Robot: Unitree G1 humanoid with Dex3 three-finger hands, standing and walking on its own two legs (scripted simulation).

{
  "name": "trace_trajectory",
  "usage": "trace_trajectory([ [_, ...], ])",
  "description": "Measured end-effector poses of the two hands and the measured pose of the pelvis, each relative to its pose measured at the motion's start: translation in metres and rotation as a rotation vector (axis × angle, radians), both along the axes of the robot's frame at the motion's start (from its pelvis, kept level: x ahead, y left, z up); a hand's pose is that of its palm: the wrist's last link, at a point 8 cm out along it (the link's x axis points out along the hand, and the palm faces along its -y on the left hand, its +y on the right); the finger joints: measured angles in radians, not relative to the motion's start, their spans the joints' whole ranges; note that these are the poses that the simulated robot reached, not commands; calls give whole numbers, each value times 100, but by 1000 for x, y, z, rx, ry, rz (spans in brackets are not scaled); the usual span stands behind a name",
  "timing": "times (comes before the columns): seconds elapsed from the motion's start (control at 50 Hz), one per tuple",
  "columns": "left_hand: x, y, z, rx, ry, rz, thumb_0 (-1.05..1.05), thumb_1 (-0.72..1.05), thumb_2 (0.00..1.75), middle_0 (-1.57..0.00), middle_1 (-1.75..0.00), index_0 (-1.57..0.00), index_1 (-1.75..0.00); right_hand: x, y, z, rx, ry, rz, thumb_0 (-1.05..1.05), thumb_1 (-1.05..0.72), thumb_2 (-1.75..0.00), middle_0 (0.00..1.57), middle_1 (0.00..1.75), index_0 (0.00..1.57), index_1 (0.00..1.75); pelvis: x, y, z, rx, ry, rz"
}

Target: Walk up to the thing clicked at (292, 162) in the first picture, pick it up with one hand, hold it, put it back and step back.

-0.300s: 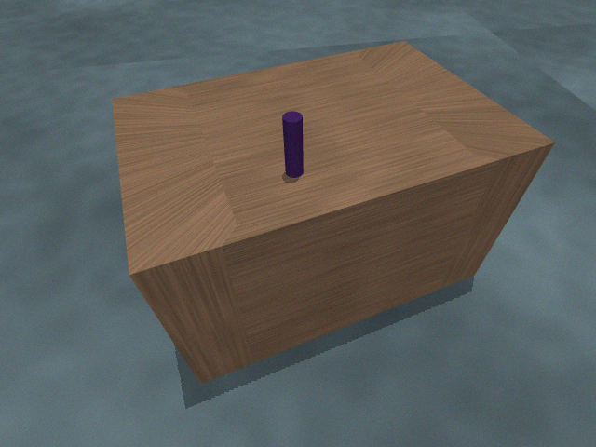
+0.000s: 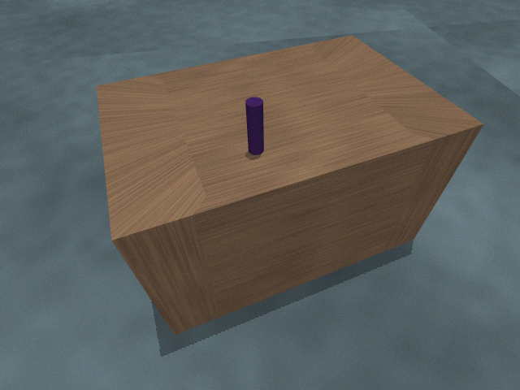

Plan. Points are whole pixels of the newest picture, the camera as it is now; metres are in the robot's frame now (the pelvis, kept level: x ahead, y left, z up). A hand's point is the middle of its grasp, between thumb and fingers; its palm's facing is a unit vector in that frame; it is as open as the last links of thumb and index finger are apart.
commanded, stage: stand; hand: right
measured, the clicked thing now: (255, 127) +0.77 +0.05 -0.05
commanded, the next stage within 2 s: walk up in 0.82 s
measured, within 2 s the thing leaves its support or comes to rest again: neither
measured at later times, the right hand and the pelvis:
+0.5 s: hand out of the picture +0.08 -0.25 -0.16, palm faces -0.03 +0.94 -0.33, open 7.3 cm; pelvis +0.00 +0.00 +0.00, yaw +0 degrees
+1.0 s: hand out of the picture +0.10 -0.25 -0.15, palm faces -0.15 +0.92 -0.36, open 7.3 cm; pelvis +0.03 +0.02 -0.01, yaw +6 degrees
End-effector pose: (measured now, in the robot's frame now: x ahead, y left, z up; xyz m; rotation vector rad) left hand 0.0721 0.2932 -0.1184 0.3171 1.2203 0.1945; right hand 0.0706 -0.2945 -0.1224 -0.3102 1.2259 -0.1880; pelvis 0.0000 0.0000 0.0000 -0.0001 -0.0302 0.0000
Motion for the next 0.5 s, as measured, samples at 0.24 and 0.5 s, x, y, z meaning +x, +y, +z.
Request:
trace_trajectory([
  [0.24, 1, 0, 1, 2, 3, 2, 1, 90, 90, -20, -30, -20, -30, 2, -1, 0, -3, -3, 2, 0, -91, -90, 21, 30, 21, 30, 2, 0, 0, 1, -1, 0],
  [0.5, 0, 1, 2, 7, 3, 5, 1, 90, 90, -20, -30, -20, -30, 4, -1, 0, 0, -5, 8, 0, -91, -90, 21, 30, 21, 30, 2, -1, 0, 1, -1, 2],
])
